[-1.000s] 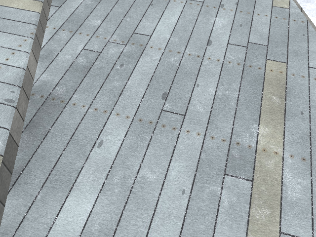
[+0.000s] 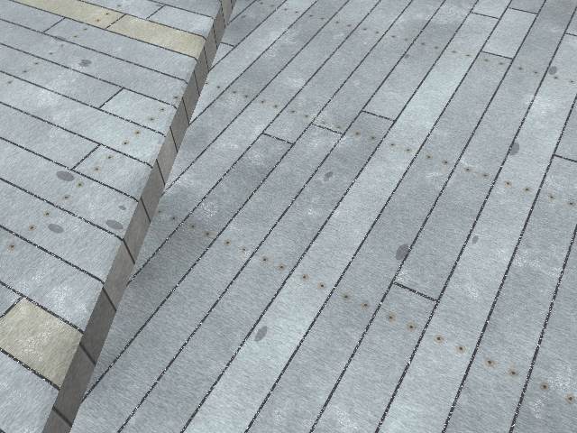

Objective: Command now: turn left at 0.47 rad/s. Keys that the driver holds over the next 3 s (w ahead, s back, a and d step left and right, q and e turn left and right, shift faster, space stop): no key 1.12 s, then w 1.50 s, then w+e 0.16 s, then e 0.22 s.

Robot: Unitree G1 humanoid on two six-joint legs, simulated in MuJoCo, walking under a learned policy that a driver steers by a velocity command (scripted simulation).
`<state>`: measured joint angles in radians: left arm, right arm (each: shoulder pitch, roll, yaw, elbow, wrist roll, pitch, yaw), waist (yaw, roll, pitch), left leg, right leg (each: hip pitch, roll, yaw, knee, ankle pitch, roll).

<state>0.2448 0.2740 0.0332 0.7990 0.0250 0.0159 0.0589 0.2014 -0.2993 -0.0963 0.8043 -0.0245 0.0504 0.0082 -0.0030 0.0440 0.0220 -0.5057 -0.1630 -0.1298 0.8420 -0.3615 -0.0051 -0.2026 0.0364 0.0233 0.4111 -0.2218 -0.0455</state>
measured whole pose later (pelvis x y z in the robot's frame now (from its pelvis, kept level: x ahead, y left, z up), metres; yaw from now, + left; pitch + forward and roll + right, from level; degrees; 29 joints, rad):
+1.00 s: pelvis -0.01 +0.03 +0.00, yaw +5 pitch -2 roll +0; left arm 0.25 0.20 0.00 1.12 0.01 0.01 0.03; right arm 0.26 -0.20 0.02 1.10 -0.01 -0.01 -0.04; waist 0.01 -0.01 0.03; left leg -0.10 -0.06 -0.03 0.36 -0.23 0.05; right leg -0.13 -0.02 -0.03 0.37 -0.21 0.01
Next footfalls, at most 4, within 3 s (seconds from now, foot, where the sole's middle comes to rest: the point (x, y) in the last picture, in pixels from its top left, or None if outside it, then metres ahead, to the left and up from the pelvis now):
0.32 left None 0.00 0.12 -0.78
1.86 left None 0.41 0.08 -0.78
2.40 right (338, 331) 0.74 -0.05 -0.78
2.92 left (265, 247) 1.02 0.14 -0.78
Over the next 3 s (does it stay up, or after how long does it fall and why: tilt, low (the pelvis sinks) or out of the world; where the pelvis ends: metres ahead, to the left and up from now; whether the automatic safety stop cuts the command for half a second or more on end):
stays up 0.88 0.06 -0.02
